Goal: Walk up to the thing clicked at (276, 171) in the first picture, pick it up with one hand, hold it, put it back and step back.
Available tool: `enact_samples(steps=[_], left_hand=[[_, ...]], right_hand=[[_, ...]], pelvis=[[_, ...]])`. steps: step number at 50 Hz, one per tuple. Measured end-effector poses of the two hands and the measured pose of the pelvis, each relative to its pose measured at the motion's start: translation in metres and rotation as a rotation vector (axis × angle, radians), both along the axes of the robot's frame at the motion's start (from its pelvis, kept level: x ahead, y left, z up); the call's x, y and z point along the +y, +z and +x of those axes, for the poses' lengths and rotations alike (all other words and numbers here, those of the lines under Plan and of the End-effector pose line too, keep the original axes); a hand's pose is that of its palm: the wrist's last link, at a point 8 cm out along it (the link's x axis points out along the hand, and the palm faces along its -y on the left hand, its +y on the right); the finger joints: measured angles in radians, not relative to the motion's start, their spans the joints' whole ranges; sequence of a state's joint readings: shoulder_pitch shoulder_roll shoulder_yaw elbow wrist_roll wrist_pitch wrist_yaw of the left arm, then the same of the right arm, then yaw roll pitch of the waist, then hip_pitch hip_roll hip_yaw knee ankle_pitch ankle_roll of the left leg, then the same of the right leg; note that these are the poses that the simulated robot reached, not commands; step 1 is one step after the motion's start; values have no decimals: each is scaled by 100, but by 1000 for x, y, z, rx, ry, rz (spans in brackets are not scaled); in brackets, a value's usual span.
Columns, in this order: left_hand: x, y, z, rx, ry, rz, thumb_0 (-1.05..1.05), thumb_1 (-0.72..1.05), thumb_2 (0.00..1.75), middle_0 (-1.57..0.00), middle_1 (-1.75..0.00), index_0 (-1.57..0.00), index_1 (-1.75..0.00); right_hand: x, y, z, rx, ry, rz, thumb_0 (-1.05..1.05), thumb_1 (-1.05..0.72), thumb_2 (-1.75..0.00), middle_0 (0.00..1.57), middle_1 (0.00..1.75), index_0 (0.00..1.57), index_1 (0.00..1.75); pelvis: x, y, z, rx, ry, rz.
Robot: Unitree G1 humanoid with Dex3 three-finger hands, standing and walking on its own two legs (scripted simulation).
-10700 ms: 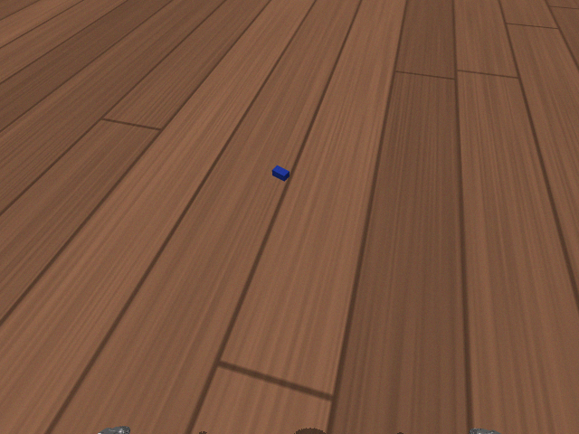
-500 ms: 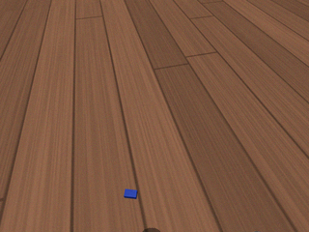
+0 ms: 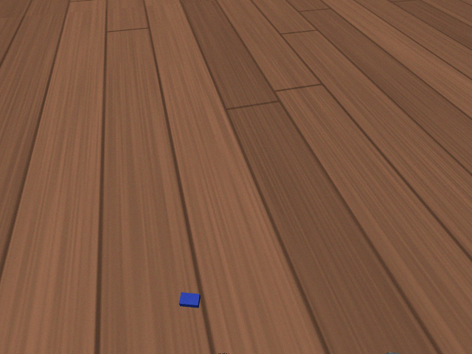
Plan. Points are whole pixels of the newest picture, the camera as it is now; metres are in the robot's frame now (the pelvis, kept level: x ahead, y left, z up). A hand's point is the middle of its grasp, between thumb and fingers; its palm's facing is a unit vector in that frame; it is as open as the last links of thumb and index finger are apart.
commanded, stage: walk up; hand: left
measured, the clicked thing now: (189, 300) +0.40 +0.19 -0.76
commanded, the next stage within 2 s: none
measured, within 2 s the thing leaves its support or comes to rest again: neither
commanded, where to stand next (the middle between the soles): +0.05 -0.05 m, yaw -2 degrees
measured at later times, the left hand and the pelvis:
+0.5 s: hand out of the picture +0.12 +0.23 -0.16, palm faces -0.06 -0.94 -0.34, open 7.4 cm; pelvis +0.01 -0.03 -0.01, yaw -3 degrees
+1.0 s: hand out of the picture +0.11 +0.22 -0.17, palm faces -0.10 -0.94 -0.31, open 7.4 cm; pelvis +0.01 -0.03 -0.01, yaw -5 degrees
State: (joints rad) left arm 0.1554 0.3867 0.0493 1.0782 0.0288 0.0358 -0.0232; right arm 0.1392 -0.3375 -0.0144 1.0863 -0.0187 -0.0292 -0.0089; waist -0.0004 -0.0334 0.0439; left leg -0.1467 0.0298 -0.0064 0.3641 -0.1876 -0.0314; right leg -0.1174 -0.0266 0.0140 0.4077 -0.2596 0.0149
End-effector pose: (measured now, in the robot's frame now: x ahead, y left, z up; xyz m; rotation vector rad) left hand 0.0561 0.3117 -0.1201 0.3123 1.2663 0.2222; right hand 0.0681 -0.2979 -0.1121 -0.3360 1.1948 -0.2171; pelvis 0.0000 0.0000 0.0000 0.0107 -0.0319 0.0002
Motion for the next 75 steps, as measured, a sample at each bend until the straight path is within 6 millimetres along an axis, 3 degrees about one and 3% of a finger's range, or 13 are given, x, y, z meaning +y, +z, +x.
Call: enact_samples(steps=[10,29,35,41,47,57,65,75], left_hand=[[-26,-1,4,16,-12,-12,0,91,90,-20,-30,-20,-30],[-40,-3,70,-103,-115,6,0,91,90,-21,-30,-20,-30],[-47,2,63,-104,-133,3,0,91,90,-20,-30,-20,-30],[-40,-11,50,-54,-119,-24,0,90,90,-21,-30,-20,-30],[-45,-16,49,-21,-104,-45,0,91,90,-20,-30,-20,-30],[-65,-3,41,-39,-109,-9,0,91,90,-20,-30,-20,-30],[-75,10,53,-77,-95,-12,0,91,90,-21,-30,-20,-30],[-74,9,66,-91,-96,-21,0,91,90,-21,-30,-20,-30]], right_hand=[[-39,-1,-4,12,-36,-47,0,-90,-90,20,30,20,30],[-56,-6,-17,-9,-77,-59,0,-90,-90,20,30,20,30],[-60,-7,-22,28,-86,-65,0,-90,-90,20,30,20,30],[-45,-2,-20,15,-59,-70,0,-90,-90,20,30,20,30],[-33,5,-23,1,-60,-43,0,-90,-90,20,30,20,30],[-51,-9,-8,-33,-80,27,0,-90,-90,20,30,20,30],[-52,-11,-5,-14,-73,58,0,-90,-90,20,30,20,30],[-52,-5,-11,14,-83,44,0,-90,-90,20,30,20,30]], pelvis=[[-18,-4,10,2,-13,-10],[-34,-15,10,3,-57,5],[-34,-12,8,-1,-62,-6],[-24,-13,10,-2,-70,-10],[-28,-7,9,-15,-86,-10],[-47,-7,5,-36,-89,-16],[-51,0,8,-30,-79,-12],[-50,3,9,-23,-77,-15]])
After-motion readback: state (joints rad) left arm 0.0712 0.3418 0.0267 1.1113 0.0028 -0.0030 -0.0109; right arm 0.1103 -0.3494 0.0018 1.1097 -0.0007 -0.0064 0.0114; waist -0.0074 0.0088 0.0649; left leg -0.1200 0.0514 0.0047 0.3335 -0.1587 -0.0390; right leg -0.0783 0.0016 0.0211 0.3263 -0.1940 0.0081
